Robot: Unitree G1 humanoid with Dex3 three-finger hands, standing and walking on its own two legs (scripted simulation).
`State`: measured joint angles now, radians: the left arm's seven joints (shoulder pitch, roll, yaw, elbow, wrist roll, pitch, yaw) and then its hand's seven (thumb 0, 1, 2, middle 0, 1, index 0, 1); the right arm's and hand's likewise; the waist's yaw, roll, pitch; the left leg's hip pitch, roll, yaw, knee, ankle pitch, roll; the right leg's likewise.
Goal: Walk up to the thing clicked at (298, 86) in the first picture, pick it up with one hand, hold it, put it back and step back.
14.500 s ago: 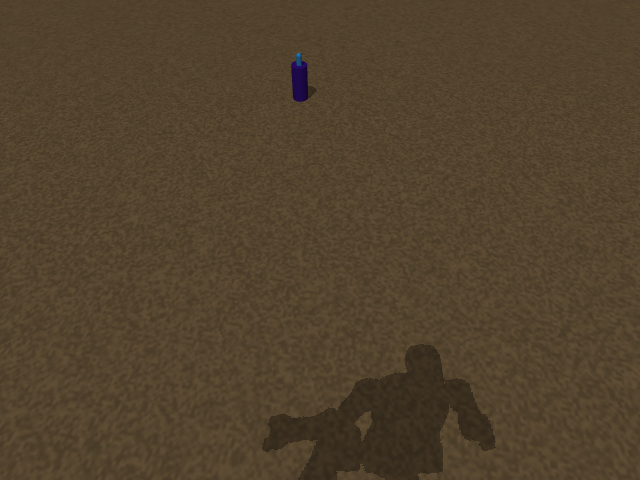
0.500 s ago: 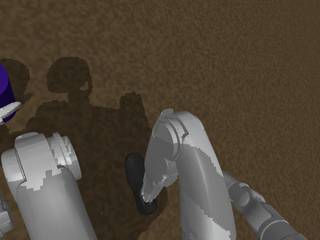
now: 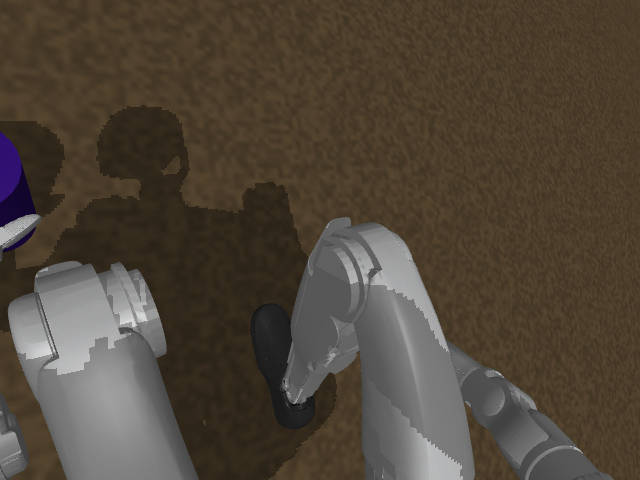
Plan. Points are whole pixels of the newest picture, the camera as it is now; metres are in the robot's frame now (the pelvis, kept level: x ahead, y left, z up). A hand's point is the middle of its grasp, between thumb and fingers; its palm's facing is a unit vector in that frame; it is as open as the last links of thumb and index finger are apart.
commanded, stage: settle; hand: left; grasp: from the side
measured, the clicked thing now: out of the picture +0.42 +0.27 -0.16
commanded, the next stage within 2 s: lift in 1.62 s
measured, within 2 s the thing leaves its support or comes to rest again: leaves its support in 0.10 s
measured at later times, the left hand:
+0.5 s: hand out of the picture +0.38 +0.30 -0.05, palm faces +0.29 -0.95 -0.06, open 11.6 cm
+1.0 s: hand out of the picture +0.40 +0.29 +0.02, palm faces +0.27 -0.96 -0.06, open 11.7 cm
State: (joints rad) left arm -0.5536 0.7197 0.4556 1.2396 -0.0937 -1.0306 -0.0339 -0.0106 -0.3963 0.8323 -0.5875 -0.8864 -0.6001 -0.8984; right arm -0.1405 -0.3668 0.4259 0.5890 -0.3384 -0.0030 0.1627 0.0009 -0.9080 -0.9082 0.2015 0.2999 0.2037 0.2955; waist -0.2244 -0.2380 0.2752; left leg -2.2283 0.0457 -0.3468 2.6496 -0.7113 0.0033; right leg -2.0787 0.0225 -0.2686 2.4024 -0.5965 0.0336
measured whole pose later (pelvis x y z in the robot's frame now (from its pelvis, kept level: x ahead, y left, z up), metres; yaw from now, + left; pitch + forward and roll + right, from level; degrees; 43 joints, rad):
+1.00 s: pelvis +0.02 -0.01 +0.06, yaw +10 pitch +31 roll -6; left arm -0.48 0.41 0.37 0.78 -0.15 -0.59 -0.21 -0.01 -0.56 1.03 -0.62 -0.94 -0.63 -0.96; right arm 0.07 -0.29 0.06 0.68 -0.07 0.01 0.07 0.01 -0.91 -0.91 0.20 0.30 0.20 0.30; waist -0.11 -0.01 -0.08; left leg -2.21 0.05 -0.11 2.36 -0.71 0.00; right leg -2.15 -0.04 -0.09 2.29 -0.68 -0.01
